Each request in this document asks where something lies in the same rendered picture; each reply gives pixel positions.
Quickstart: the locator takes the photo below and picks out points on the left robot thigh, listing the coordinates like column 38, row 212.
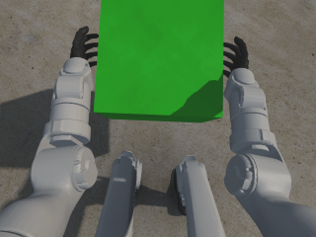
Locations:
column 116, row 219

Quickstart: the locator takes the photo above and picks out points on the robot left hand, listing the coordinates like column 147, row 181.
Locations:
column 79, row 47

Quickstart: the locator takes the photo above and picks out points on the robot left shin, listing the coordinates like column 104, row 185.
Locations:
column 124, row 154

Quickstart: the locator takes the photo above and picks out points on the robot left forearm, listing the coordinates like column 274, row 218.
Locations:
column 70, row 107

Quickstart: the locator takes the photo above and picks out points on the robot right upper arm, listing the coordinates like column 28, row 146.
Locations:
column 262, row 186

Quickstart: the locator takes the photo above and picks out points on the robot left upper arm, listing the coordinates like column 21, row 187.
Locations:
column 60, row 176

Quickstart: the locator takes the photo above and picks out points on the robot right forearm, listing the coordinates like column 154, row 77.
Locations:
column 250, row 129

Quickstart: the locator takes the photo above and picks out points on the carton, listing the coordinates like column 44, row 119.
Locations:
column 160, row 60

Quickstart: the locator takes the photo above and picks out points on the robot right hand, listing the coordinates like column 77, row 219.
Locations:
column 240, row 58

